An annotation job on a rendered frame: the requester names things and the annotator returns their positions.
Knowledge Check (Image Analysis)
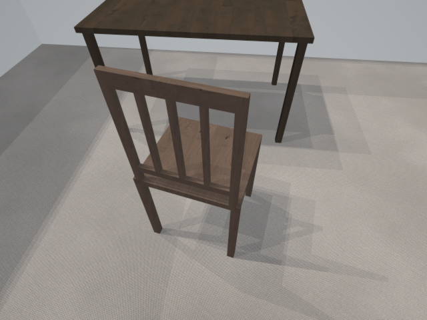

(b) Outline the table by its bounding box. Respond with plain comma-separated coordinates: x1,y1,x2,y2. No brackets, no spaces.
74,0,314,143

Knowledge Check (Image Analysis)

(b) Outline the chair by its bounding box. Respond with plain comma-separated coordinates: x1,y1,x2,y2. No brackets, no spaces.
93,65,262,258

